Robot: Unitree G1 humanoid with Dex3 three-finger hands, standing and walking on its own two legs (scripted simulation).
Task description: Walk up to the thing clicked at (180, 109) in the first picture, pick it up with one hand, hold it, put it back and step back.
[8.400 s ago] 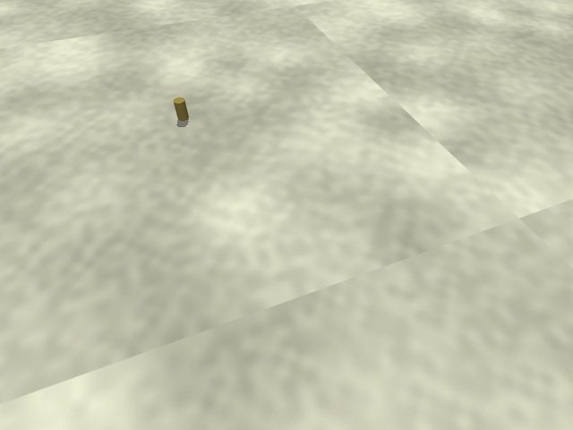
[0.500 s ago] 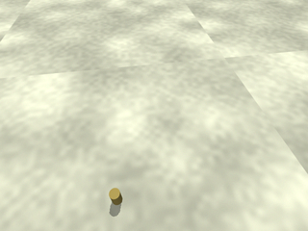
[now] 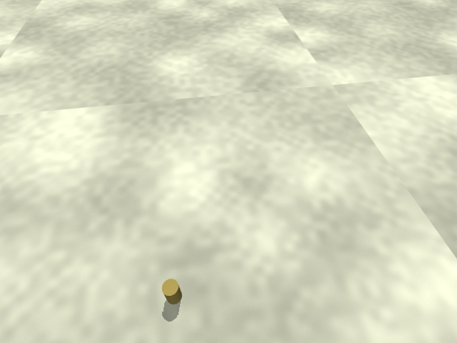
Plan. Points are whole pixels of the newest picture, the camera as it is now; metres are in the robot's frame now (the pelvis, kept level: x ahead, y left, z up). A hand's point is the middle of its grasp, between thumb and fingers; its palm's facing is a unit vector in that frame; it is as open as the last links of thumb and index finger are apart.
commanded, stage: go down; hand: left
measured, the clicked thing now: (172, 291) +0.41 +0.23 -0.72
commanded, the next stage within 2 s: none
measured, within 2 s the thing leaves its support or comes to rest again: neither
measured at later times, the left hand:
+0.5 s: hand out of the picture +0.14 +0.28 -0.19, palm faces +0.07 -0.94 -0.34, open 16.2 cm
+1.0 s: hand out of the picture +0.13 +0.29 -0.21, palm faces +0.11 -0.94 -0.33, open 17.3 cm
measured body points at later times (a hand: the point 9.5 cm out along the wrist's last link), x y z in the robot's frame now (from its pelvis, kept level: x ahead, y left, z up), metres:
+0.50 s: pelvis -0.02 +0.01 -0.06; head +0.05 +0.02 +0.39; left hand +0.13 +0.33 -0.17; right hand +0.10 -0.26 -0.16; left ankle -0.02 +0.13 -0.75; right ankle -0.01 -0.13 -0.75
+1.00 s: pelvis -0.02 +0.01 -0.10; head +0.06 +0.04 +0.34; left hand +0.12 +0.34 -0.19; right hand +0.15 -0.23 -0.17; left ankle -0.02 +0.13 -0.75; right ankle -0.01 -0.13 -0.75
